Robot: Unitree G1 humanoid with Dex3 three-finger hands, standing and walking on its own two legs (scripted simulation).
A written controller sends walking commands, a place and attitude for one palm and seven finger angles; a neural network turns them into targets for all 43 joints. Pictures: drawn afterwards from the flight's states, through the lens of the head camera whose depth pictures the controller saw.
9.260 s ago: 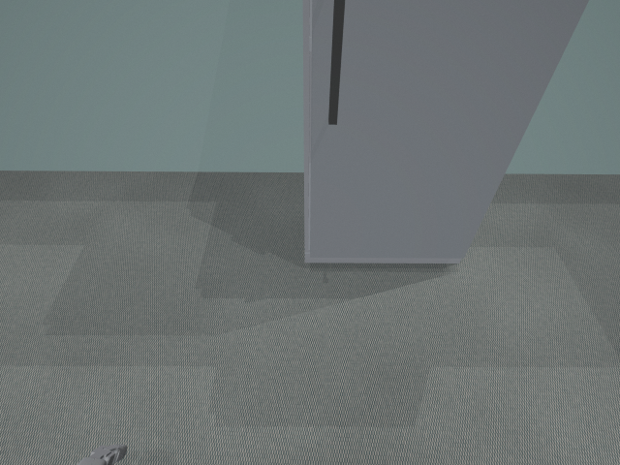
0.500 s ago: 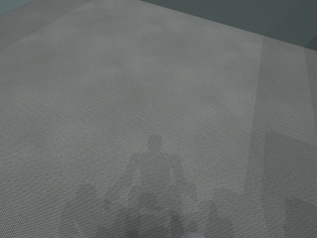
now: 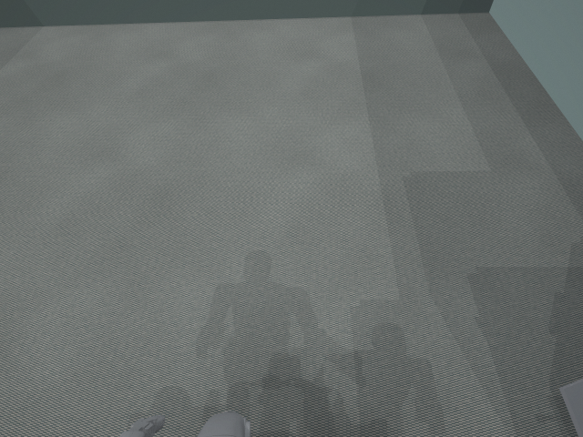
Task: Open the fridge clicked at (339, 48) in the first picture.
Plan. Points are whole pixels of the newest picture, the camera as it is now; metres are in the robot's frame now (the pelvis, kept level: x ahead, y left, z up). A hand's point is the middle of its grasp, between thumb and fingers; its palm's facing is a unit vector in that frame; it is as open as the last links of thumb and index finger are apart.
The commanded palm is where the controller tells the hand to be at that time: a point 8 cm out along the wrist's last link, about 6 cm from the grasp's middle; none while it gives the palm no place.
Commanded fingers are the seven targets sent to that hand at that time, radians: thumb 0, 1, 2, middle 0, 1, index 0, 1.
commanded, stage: turn to face it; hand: left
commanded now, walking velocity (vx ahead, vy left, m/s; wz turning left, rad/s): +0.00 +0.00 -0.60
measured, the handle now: out of the picture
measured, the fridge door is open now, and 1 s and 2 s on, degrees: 0 0 0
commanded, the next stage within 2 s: none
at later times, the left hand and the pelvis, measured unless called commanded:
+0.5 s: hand out of the picture +0.11 +0.27 -0.18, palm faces -0.20 -0.96 -0.19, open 7.4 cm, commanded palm none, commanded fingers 0.00 0.90 0.90 -0.20 -0.30 -0.20 -0.30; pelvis +0.01 +0.08 +0.00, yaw -17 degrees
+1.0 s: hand (226, 413) +0.18 +0.12 -0.15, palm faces -0.56 -0.79 -0.27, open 7.4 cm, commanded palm none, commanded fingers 0.00 0.90 0.90 -0.20 -0.30 -0.20 -0.30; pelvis -0.04 +0.03 -0.01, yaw -36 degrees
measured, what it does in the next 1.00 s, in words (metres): steps on the spot, turning right: left foot, then right foot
